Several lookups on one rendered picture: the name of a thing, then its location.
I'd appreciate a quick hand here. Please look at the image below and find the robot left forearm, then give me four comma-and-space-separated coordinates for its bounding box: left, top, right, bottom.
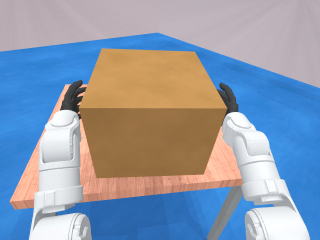
29, 110, 84, 240

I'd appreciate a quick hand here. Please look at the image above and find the right robot hand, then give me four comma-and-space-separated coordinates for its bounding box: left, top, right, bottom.
217, 83, 239, 126

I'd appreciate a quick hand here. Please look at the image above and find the robot right forearm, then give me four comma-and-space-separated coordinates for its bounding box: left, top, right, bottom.
221, 112, 310, 240

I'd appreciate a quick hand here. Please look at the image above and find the carton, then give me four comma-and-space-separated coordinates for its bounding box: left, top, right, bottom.
79, 48, 228, 179

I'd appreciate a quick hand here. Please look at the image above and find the left robot hand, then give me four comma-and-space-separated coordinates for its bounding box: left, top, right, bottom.
60, 80, 87, 120

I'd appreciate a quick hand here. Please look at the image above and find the robot left upper arm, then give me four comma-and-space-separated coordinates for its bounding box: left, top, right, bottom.
30, 212, 92, 240

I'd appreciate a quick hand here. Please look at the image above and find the table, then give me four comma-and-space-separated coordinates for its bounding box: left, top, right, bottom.
9, 84, 243, 240

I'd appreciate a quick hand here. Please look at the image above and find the robot right upper arm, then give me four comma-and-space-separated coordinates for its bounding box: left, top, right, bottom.
244, 206, 309, 240

